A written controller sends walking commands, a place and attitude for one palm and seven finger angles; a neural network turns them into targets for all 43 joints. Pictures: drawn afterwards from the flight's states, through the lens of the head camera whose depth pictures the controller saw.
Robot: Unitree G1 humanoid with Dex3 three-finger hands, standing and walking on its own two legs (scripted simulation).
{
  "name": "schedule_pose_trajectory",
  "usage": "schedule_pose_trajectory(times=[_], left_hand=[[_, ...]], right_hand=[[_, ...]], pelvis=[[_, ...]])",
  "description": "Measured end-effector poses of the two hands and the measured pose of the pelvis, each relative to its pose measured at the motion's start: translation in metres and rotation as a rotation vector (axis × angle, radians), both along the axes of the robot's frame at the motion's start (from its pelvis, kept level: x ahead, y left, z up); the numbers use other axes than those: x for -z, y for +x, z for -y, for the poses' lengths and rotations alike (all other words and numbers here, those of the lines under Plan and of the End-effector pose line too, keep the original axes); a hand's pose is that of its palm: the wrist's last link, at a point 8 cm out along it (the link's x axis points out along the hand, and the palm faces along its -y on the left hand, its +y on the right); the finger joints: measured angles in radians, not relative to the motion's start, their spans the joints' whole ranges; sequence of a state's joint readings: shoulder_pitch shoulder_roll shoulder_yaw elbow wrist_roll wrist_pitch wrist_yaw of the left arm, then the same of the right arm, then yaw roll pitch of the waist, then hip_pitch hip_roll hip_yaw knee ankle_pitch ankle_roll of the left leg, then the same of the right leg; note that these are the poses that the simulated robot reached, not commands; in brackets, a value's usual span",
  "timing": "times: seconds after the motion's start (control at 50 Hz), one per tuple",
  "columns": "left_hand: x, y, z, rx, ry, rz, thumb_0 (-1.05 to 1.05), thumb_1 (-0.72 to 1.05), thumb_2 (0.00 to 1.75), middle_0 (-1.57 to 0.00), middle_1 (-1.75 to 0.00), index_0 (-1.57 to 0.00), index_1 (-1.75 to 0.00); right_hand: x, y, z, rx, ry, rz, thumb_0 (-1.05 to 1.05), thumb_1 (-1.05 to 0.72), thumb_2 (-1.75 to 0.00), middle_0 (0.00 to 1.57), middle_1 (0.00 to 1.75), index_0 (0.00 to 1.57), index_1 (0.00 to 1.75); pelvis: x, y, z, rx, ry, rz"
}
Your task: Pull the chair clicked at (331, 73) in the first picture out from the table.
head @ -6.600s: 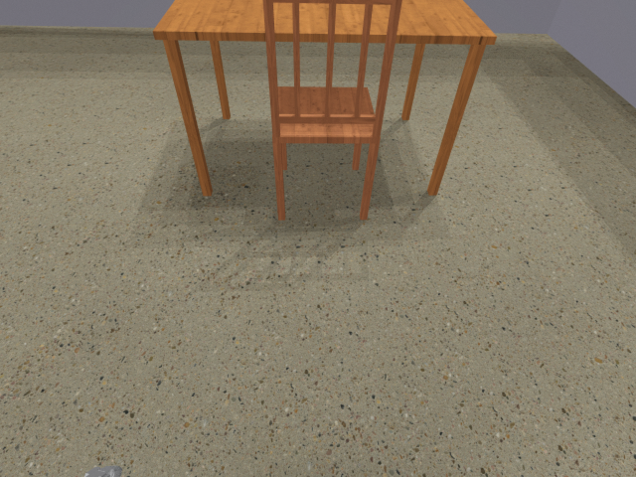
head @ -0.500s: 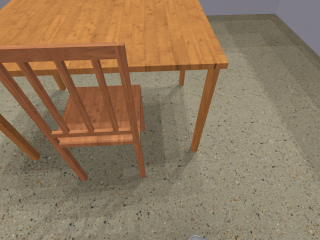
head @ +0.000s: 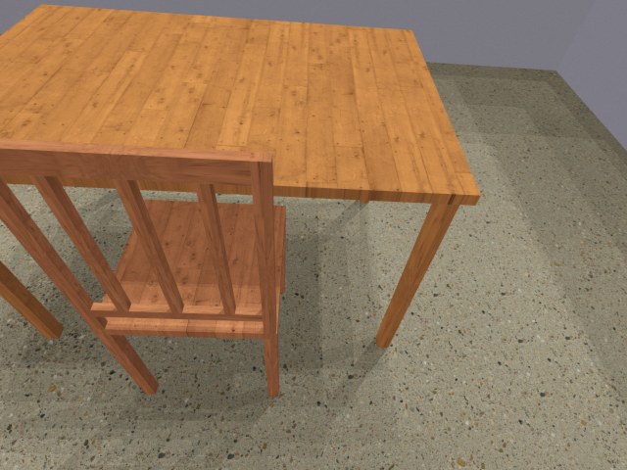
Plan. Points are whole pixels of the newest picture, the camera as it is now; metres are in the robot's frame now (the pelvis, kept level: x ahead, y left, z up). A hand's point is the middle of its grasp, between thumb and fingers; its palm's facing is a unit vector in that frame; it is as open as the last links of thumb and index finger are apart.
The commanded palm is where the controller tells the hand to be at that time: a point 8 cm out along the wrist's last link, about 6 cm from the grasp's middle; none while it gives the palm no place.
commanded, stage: come to a stop and stand still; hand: left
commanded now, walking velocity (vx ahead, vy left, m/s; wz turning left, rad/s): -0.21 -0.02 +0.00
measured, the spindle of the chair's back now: (156, 256) +0.44 +0.31 -0.07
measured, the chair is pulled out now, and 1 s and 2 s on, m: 0.00 0.00 0.00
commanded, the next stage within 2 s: look again from close up in 1.08 s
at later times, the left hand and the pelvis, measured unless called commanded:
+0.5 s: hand out of the picture +0.02 +0.13 -0.16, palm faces +0.09 -0.96 -0.25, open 7.3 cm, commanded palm none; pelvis -0.02 -0.05 +0.00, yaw +1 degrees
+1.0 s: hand out of the picture -0.04 +0.13 -0.18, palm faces +0.04 -0.99 -0.17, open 7.4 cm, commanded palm none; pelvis -0.02 -0.03 +0.00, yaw +0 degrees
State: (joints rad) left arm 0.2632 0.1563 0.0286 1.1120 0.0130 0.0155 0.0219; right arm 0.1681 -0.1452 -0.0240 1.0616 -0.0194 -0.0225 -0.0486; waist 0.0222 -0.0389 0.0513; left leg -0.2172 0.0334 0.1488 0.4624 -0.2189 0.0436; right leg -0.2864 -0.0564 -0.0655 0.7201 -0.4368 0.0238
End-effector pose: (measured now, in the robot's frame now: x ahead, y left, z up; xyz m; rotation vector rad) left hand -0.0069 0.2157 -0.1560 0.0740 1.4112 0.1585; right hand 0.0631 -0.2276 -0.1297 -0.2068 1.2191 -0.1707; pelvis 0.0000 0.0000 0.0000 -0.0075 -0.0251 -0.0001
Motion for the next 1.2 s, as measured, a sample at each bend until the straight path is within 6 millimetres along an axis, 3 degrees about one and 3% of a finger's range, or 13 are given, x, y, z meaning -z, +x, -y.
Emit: schedule_pose_trajectory(times=[0.24,0.42,0.56,0.66,0.78,0.88,1.0,1.2], left_hand=[[-0.018,0.026,0.014,0.040,0.146,0.048,0.00,0.91,0.90,-0.20,-0.30,-0.20,-0.30],[-0.032,0.027,0.038,0.024,0.131,0.120,0.00,0.90,0.90,-0.20,-0.30,-0.20,-0.30],[-0.028,0.004,0.028,-0.005,0.110,0.123,0.00,0.91,0.90,-0.20,-0.30,-0.20,-0.30],[-0.011,-0.022,0.010,-0.021,0.077,0.070,0.00,0.91,0.90,-0.20,-0.30,-0.20,-0.30],[-0.008,-0.038,0.004,-0.007,0.041,0.013,0.00,0.91,0.90,-0.20,-0.30,-0.20,-0.30],[-0.008,-0.042,0.014,0.011,0.035,-0.034,0.00,0.91,0.90,-0.20,-0.30,-0.20,-0.30],[-0.010,-0.039,0.034,0.016,0.019,-0.048,0.00,0.91,0.90,-0.20,-0.30,-0.20,-0.30],[-0.008,-0.041,0.044,0.007,0.021,-0.043,0.01,0.92,0.90,-0.20,-0.30,-0.20,-0.30]], right_hand=[[0.032,-0.003,0.048,0.051,0.080,-0.055,0.00,-0.91,-0.90,0.21,0.30,0.20,0.30],[0.028,-0.028,0.062,0.026,0.092,-0.112,0.00,-0.91,-0.90,0.20,0.30,0.19,0.30],[0.017,-0.046,0.054,-0.008,0.070,-0.113,0.00,-0.91,-0.90,0.20,0.30,0.19,0.30],[0.014,-0.067,0.037,-0.004,0.035,-0.092,0.00,-0.91,-0.90,0.20,0.30,0.19,0.30],[0.009,-0.107,0.012,0.028,0.050,-0.173,0.00,-0.90,-0.90,0.20,0.30,0.19,0.30],[0.017,-0.127,0.001,0.068,0.087,-0.241,0.00,-0.90,-0.90,0.20,0.30,0.20,0.30],[0.020,-0.131,-0.003,0.088,0.112,-0.270,0.00,-0.90,-0.90,0.20,0.30,0.20,0.30],[0.020,-0.112,0.005,0.062,0.104,-0.233,0.00,-0.90,-0.90,0.20,0.30,0.19,0.30]], pelvis=[[0.011,0.002,0.044,0.010,0.031,0.004],[0.000,-0.013,0.056,-0.009,0.043,-0.010],[-0.003,-0.030,0.048,-0.011,0.041,-0.024],[0.003,-0.040,0.030,-0.010,0.006,-0.025],[-0.002,-0.035,0.022,-0.014,0.013,-0.021],[0.000,-0.028,0.024,0.001,0.026,-0.026],[-0.001,-0.023,0.028,-0.002,0.007,-0.022],[-0.001,-0.022,0.035,-0.004,-0.001,-0.019]])
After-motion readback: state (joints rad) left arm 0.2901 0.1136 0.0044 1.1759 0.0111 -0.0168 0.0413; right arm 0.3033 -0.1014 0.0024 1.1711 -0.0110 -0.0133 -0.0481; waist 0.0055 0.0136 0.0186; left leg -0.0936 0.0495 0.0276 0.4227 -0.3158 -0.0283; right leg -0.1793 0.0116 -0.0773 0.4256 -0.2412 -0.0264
